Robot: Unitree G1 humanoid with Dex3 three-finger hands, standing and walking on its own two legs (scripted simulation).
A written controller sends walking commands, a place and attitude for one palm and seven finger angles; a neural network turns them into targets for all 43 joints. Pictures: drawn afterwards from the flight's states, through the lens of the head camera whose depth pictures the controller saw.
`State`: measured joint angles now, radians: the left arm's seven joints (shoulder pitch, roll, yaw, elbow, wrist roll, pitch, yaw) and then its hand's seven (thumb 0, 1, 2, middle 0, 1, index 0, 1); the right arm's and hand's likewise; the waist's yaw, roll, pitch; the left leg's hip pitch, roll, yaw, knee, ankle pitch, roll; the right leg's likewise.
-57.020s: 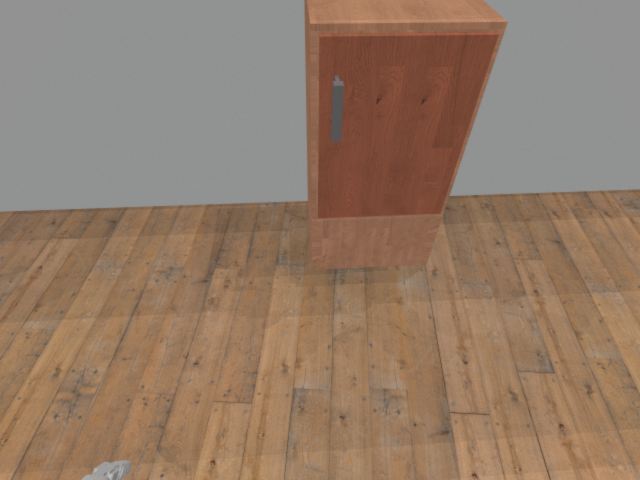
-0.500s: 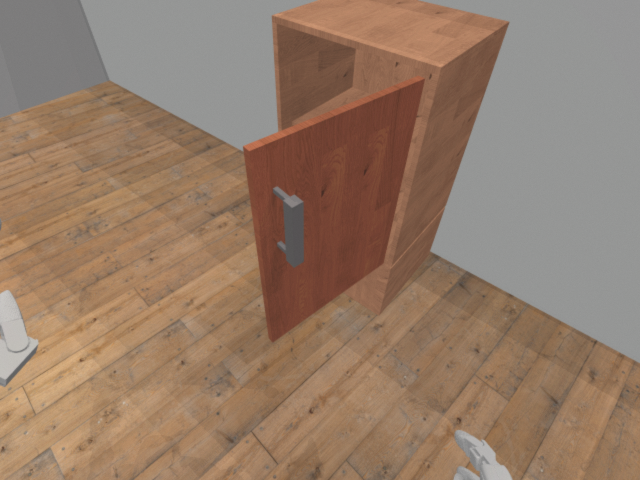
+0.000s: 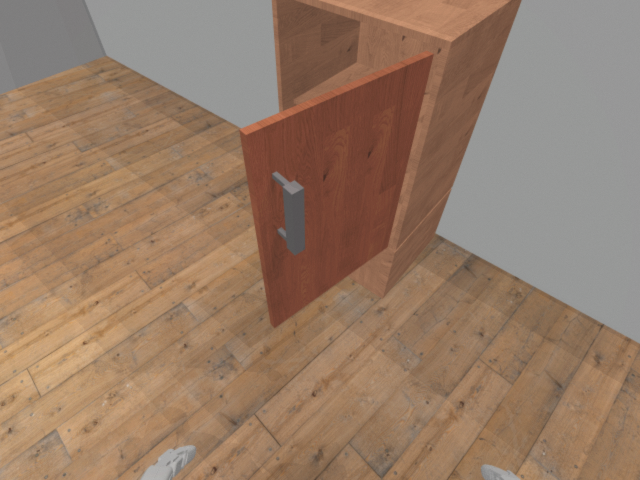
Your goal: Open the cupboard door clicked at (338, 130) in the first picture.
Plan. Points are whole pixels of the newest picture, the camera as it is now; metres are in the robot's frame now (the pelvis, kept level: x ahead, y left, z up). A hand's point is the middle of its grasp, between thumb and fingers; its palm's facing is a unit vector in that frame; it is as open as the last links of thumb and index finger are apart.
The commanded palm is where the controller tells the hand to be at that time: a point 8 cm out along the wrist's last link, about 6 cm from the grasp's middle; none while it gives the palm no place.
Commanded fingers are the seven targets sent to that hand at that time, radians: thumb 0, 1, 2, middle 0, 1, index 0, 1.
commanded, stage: let the arm hang, fingers relaxed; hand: left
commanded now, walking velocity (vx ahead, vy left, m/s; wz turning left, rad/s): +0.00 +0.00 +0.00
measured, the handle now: (287, 213) +0.55 +0.08 -0.02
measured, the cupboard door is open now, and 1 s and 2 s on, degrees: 80 80 80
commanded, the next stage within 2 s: look to check the result in 0.84 s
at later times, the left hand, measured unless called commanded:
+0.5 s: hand out of the picture -0.03 +0.20 -0.16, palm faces +0.03 -0.97 -0.24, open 7.4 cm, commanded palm none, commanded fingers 0.00 0.90 0.90 -0.20 -0.30 -0.20 -0.30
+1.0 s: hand out of the picture -0.02 +0.18 -0.16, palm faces +0.03 -0.98 -0.18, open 7.4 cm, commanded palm none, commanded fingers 0.00 0.90 0.90 -0.20 -0.30 -0.20 -0.30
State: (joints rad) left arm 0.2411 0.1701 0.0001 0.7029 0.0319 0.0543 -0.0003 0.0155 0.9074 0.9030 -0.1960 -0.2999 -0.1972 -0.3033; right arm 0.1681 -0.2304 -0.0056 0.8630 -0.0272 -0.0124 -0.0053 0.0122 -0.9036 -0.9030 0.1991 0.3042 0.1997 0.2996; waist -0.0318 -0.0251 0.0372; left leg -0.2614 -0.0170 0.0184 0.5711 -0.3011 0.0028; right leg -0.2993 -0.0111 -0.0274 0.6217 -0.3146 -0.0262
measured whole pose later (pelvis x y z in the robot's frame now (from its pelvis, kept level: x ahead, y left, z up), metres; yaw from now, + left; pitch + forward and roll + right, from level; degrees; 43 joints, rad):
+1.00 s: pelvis -0.01 +0.02 +0.01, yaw +0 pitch -1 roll +0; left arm 0.27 0.13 0.02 1.14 0.01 0.00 0.03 0.01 0.91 0.90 -0.20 -0.30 -0.20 -0.30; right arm 0.29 -0.12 0.00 1.12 -0.02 0.00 -0.03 0.01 -0.90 -0.90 0.20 0.30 0.20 0.30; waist 0.00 0.00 0.05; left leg -0.20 -0.02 0.02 0.42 -0.20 0.02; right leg -0.22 -0.01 -0.03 0.42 -0.19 0.00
